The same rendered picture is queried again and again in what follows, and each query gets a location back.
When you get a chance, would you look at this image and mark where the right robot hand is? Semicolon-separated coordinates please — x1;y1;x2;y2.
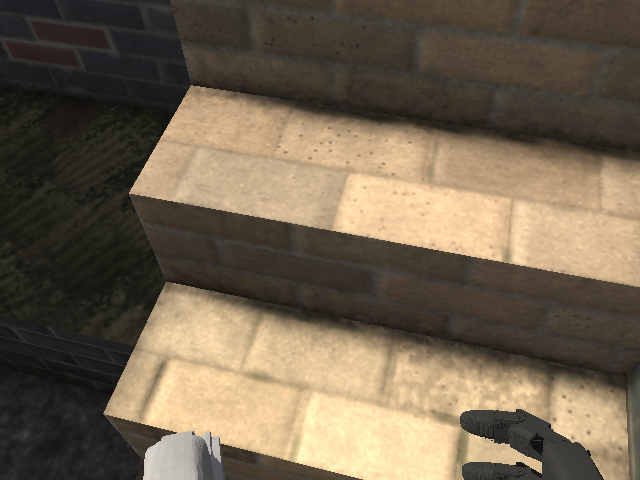
460;409;604;480

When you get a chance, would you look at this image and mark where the robot left thigh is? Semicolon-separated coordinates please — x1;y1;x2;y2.
143;431;225;480

